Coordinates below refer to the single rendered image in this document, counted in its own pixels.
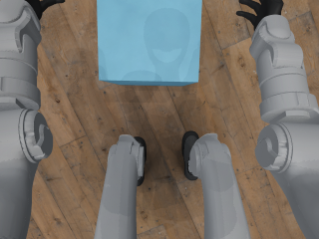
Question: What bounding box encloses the left robot upper arm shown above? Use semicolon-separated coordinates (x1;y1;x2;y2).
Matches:
0;108;53;239

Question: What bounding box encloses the right robot upper arm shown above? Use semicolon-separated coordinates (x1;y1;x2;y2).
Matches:
254;121;319;239

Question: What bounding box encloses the robot left forearm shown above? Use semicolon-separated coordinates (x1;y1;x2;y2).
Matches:
0;0;42;112

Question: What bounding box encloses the left robot foot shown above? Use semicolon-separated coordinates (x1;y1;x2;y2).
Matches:
134;136;147;186

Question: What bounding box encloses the robot left shin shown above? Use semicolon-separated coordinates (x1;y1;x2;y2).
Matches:
107;134;141;179

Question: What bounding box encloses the right robot hand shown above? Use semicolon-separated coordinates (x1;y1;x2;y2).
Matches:
236;0;284;31

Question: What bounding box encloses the robot right forearm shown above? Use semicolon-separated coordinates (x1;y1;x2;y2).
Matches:
249;14;319;124

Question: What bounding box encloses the left robot hand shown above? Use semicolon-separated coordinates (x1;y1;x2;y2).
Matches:
25;0;66;20

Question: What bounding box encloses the carton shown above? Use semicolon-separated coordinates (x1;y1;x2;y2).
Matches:
97;0;202;87

